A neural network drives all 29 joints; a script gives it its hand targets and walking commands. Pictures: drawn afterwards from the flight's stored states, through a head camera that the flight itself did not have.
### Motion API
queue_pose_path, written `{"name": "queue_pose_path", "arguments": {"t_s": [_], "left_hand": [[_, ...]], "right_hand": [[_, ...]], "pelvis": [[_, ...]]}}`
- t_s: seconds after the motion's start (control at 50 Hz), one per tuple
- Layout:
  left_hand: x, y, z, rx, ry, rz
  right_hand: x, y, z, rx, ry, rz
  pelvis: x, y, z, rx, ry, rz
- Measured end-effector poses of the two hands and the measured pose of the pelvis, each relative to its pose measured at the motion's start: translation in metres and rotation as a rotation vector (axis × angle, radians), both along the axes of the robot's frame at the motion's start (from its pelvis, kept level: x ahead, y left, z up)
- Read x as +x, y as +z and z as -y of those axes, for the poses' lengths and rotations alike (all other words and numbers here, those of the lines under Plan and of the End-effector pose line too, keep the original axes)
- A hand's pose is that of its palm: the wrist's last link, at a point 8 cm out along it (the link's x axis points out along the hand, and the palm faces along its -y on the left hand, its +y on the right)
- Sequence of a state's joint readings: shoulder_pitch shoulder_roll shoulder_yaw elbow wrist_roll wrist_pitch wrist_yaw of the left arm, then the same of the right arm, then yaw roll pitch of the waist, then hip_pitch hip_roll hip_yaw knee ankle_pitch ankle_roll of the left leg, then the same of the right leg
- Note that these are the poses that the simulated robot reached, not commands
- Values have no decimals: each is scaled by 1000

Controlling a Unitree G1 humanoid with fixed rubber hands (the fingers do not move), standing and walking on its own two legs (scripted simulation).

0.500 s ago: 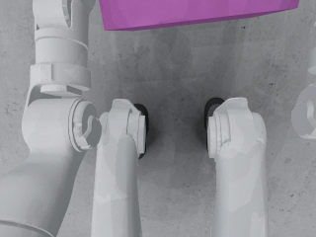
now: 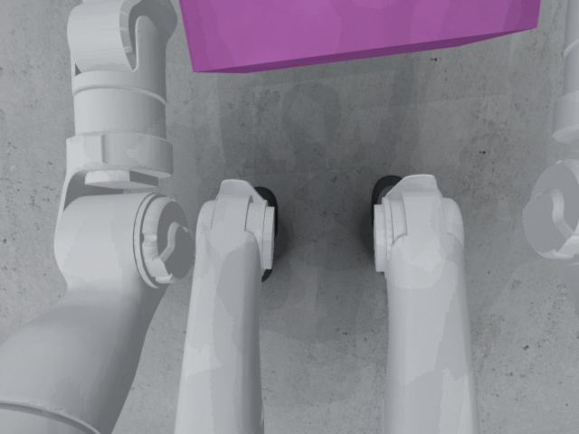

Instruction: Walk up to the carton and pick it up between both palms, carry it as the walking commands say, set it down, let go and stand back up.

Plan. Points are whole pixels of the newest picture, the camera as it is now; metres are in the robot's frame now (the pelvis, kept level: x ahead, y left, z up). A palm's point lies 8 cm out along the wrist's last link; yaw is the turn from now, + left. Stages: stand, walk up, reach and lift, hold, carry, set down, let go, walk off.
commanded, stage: reach and lift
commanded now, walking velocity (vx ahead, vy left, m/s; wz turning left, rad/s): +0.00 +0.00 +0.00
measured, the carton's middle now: out of the picture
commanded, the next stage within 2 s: none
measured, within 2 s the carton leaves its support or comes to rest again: neither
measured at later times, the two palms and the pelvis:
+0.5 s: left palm out of the picture +0.55 +0.15 -0.05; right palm out of the picture +0.55 -0.22 -0.06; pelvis +0.00 +0.00 +0.05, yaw -1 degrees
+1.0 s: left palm out of the picture +0.52 +0.15 +0.01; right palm out of the picture +0.53 -0.22 +0.01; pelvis +0.00 +0.00 +0.10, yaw -3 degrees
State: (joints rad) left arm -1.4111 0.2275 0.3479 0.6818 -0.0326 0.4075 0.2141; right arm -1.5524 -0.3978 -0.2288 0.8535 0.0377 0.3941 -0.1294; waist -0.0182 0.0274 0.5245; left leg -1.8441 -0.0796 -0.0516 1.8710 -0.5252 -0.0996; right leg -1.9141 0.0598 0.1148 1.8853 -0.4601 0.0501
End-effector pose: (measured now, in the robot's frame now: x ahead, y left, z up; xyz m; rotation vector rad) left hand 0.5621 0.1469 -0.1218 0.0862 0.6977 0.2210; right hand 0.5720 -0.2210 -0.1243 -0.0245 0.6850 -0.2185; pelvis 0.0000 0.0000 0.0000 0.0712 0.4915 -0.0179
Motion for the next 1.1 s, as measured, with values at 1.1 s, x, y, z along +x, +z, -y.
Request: {"name": "queue_pose_path", "arguments": {"t_s": [1.1], "left_hand": [[-48,150,-6,-3,32,23]], "right_hand": [[-47,146,-6,10,-1,19]], "pelvis": [[-3,109,-2,-17,-38,165]]}}
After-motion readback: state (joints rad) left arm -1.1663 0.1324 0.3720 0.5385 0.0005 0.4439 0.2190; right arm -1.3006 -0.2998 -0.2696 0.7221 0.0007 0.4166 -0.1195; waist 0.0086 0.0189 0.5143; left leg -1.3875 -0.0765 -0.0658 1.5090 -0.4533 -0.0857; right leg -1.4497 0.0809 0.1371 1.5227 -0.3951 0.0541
